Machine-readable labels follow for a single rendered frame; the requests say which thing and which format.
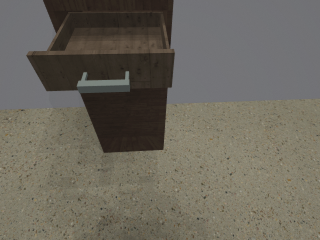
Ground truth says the handle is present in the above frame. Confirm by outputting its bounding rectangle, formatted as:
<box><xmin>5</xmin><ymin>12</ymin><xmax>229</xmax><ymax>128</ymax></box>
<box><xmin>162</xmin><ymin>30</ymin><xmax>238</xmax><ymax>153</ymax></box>
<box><xmin>76</xmin><ymin>71</ymin><xmax>130</xmax><ymax>93</ymax></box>

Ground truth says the drawer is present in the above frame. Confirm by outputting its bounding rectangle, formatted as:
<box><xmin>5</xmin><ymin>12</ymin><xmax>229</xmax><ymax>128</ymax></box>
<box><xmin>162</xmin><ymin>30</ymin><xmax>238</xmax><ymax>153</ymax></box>
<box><xmin>26</xmin><ymin>12</ymin><xmax>175</xmax><ymax>91</ymax></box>

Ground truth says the cabinet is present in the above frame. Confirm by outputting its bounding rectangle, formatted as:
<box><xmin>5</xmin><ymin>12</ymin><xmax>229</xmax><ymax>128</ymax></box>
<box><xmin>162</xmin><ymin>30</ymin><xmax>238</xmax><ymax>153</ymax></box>
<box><xmin>43</xmin><ymin>0</ymin><xmax>174</xmax><ymax>153</ymax></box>

